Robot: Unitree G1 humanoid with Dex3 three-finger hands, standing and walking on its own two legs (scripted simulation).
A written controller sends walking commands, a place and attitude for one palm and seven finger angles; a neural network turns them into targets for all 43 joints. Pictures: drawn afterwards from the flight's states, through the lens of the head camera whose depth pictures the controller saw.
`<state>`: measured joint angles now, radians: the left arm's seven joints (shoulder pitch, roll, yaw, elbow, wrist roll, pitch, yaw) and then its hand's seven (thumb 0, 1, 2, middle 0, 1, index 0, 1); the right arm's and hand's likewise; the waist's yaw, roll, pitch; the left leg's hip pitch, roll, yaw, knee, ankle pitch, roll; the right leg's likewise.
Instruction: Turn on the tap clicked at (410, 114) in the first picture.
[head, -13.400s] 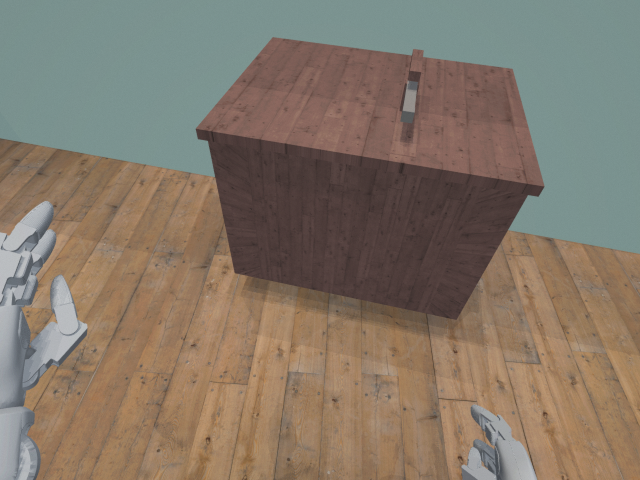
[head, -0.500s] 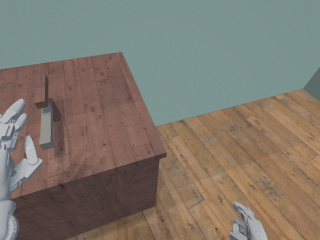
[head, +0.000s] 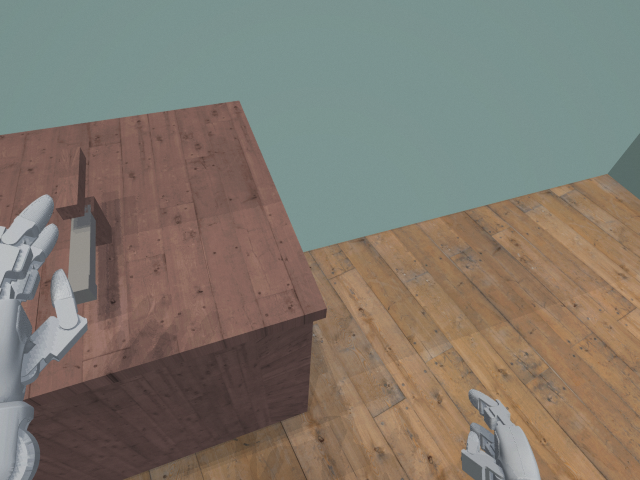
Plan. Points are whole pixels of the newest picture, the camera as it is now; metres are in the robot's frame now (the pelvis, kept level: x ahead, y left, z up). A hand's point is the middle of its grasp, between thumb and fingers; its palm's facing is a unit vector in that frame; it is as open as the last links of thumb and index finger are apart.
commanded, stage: come to a stop and stand still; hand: left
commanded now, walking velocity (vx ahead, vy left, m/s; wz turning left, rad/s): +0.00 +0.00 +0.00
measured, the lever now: (81, 289) +0.33 +0.36 +0.01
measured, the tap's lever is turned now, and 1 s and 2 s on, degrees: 0 0 0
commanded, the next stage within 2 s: look again from close up in 1.32 s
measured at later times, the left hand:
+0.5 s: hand (87, 351) +0.20 +0.23 +0.14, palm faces +0.26 -0.88 -0.41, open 7.4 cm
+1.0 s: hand (61, 321) +0.21 +0.26 +0.16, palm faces +0.38 -0.84 -0.38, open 7.4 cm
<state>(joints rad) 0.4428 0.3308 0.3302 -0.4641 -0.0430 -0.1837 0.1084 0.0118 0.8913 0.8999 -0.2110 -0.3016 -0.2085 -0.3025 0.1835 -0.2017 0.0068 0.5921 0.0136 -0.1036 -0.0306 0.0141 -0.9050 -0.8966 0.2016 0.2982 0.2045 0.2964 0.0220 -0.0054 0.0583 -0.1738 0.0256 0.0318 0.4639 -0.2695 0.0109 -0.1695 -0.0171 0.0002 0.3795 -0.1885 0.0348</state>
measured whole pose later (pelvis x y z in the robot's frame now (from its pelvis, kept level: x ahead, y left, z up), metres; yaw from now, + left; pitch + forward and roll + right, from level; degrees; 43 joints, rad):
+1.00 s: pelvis -0.01 +0.01 +0.00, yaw +0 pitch -1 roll -1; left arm 0.38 0.37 0.36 -0.43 -0.02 -0.23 0.10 0.01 0.89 0.90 -0.21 -0.30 -0.21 -0.30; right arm 0.21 -0.19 0.02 0.58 0.00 -0.15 -0.02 0.01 -0.90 -0.90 0.20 0.30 0.21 0.30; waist 0.03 -0.03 0.08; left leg -0.20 0.01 0.03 0.45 -0.24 0.02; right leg -0.20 -0.03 0.01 0.37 -0.16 0.04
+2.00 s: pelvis -0.02 +0.00 +0.00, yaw +0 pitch -1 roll -1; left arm 0.30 0.40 0.42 -0.37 -0.05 -0.25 0.11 0.01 0.90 0.90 -0.20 -0.30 -0.20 -0.30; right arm 0.20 -0.20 0.00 0.58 0.01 -0.16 0.01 0.01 -0.90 -0.90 0.20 0.30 0.21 0.30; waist 0.03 -0.01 0.07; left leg -0.22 0.01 0.04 0.47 -0.24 0.01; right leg -0.23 -0.03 0.02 0.42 -0.17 0.04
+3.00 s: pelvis +0.00 +0.01 +0.00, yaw +1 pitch -1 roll -1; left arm 0.41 0.35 0.34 -0.48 -0.04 -0.20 0.11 0.01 0.89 0.90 -0.21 -0.30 -0.21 -0.30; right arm 0.17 -0.18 0.01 0.57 0.01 -0.12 -0.03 0.01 -0.90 -0.90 0.20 0.30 0.20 0.30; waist 0.03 -0.04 0.08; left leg -0.18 0.00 0.02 0.46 -0.27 0.02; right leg -0.17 -0.03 0.00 0.39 -0.20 0.04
